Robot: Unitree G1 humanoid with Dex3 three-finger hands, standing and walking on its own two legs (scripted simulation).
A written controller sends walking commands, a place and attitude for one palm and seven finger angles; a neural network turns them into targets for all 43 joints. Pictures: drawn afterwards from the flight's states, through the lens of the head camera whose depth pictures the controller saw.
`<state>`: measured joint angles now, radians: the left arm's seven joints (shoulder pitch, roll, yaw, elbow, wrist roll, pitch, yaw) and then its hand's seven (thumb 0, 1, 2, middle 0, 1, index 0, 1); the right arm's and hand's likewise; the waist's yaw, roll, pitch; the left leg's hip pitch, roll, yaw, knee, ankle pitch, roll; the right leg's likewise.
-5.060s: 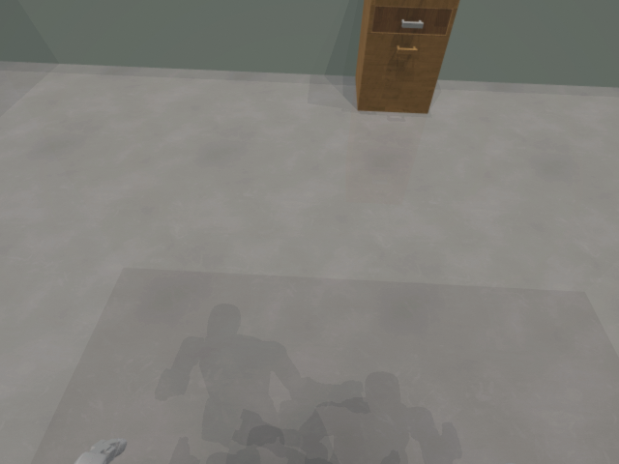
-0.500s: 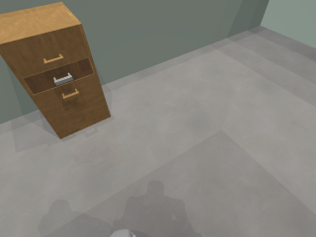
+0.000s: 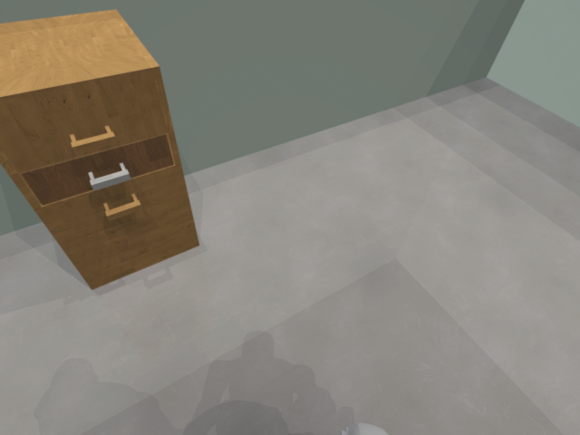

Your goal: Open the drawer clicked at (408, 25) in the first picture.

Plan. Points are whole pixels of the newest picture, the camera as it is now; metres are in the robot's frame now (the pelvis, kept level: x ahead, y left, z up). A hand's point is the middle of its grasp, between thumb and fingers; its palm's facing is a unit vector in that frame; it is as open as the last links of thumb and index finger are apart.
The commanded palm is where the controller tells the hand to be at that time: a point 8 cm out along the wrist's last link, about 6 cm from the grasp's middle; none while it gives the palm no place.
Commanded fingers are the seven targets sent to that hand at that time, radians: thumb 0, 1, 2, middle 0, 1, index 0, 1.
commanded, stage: walk to a spot facing it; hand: left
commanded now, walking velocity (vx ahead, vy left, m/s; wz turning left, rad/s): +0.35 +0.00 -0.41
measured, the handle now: (109, 175) +0.79 +0.58 -0.25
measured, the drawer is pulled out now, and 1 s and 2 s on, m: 0.00 0.00 0.00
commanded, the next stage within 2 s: turn to face it in 0.30 s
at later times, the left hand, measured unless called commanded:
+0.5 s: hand (261, 331) +0.33 +0.07 -0.18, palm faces -0.17 -0.96 -0.21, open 7.3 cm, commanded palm none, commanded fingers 0.00 0.90 0.90 -0.20 -0.30 -0.20 -0.30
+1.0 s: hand (221, 327) +0.34 +0.15 -0.19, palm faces +0.13 -0.96 -0.23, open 7.4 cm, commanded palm none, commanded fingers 0.00 0.90 0.90 -0.20 -0.30 -0.20 -0.30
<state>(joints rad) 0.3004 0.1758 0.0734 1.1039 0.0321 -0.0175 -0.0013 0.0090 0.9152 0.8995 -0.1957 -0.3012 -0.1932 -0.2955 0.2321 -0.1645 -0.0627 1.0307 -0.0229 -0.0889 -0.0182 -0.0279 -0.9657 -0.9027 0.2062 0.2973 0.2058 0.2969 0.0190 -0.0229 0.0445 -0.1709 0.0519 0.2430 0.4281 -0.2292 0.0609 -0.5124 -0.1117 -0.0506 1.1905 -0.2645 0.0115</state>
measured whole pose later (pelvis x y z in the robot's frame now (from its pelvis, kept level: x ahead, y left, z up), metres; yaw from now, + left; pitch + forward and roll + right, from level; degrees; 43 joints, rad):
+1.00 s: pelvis +0.29 -0.06 -0.01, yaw +5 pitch +1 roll -1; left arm 0.17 0.22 0.08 0.97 0.02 0.05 0.02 0.01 0.92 0.90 -0.20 -0.30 -0.19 -0.30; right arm 0.17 -0.19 -0.05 0.94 -0.03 0.01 0.00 0.00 -0.91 -0.90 0.20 0.30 0.20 0.30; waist 0.00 -0.01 0.09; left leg -0.34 0.02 0.08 0.57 -0.24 0.04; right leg -0.46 -0.09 -0.08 1.11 -0.48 0.08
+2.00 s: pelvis +0.27 -0.09 +0.00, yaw +29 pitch -1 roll +0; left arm 0.27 0.23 0.05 1.03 0.03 0.03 -0.01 0.01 0.91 0.90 -0.20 -0.30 -0.19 -0.30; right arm 0.26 -0.18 -0.03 1.00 -0.02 -0.02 -0.01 -0.01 -0.93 -0.90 0.21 0.30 0.21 0.30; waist 0.02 -0.02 0.02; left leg -0.09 -0.03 0.05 0.36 -0.25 0.05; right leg -0.46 -0.11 -0.07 0.99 -0.35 0.06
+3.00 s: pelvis +0.49 +0.11 +0.00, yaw +31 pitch +0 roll +1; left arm 0.20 0.19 0.07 1.04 0.03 -0.01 0.02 0.00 0.92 0.90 -0.19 -0.30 -0.19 -0.30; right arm 0.25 -0.15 -0.03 1.05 -0.02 -0.06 -0.03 -0.02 -0.94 -0.90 0.20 0.30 0.20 0.30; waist 0.01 -0.04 0.03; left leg -0.14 -0.03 0.17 0.35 -0.22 0.07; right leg -0.51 -0.10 -0.06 0.96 -0.26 0.03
